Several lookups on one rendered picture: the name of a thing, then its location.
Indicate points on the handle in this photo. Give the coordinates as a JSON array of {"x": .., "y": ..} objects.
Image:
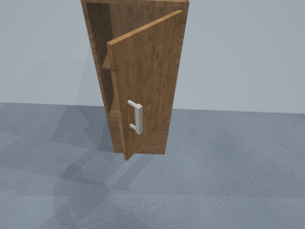
[{"x": 138, "y": 111}]

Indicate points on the cupboard door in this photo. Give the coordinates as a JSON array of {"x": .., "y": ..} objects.
[{"x": 142, "y": 65}]

